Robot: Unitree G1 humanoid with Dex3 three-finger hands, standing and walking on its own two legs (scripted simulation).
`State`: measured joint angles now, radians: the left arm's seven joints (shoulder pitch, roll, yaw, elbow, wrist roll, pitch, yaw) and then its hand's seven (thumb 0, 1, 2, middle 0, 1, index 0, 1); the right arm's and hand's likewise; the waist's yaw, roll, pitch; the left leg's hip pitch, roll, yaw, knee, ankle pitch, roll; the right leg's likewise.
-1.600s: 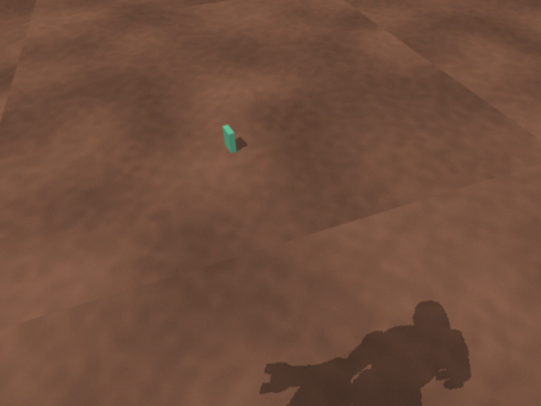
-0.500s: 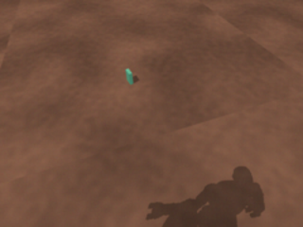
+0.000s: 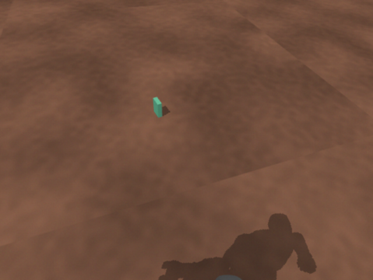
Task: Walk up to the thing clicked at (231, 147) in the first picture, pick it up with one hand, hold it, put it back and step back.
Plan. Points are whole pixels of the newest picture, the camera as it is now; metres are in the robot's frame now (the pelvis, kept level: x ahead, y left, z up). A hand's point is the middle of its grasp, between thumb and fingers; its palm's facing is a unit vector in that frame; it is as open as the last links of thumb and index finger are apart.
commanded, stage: walk up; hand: left
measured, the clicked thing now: (157, 107) +1.44 +0.18 -0.71
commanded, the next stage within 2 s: none
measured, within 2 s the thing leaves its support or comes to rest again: neither
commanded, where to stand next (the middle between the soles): +1.05 -0.05 m, yaw +1 degrees
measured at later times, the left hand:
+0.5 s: hand (111, 199) +0.35 +0.21 -0.12, palm faces -0.04 -0.93 -0.36, open 7.4 cm
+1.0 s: hand (106, 153) +0.53 +0.27 -0.14, palm faces -0.08 -0.94 -0.33, open 7.4 cm
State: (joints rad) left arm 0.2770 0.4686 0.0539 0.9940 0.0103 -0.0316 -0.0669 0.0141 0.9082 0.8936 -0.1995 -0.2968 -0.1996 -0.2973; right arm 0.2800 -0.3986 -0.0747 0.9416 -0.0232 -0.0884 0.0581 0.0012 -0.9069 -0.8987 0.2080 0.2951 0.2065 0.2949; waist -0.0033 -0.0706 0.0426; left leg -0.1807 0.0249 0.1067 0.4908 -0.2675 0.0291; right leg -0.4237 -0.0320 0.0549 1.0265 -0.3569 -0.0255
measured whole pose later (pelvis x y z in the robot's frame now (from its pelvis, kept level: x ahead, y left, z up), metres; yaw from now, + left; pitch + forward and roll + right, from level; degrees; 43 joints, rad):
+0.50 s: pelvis +0.24 -0.04 +0.00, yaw -1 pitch -3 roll -1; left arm 0.21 0.36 0.03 0.85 0.00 -0.08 -0.06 0.01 0.90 0.89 -0.20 -0.30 -0.20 -0.30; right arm 0.29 -0.43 -0.06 0.89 -0.01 -0.06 0.06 0.00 -0.91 -0.90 0.21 0.29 0.21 0.29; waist 0.00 0.06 0.08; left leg -0.45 0.09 0.00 1.04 -0.31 0.02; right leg -0.23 -0.02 -0.07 0.50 -0.23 -0.03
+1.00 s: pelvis +0.48 -0.01 +0.00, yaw -1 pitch -3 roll +0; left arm 0.30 0.45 0.05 0.90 0.01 -0.03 -0.08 0.01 0.91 0.89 -0.20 -0.30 -0.20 -0.30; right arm 0.34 -0.40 -0.04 0.85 -0.01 -0.10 0.05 0.00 -0.90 -0.90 0.21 0.30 0.21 0.30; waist -0.01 -0.05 0.06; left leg -0.13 0.04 0.13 0.44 -0.26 0.02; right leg -0.52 -0.11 0.00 0.84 -0.24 0.00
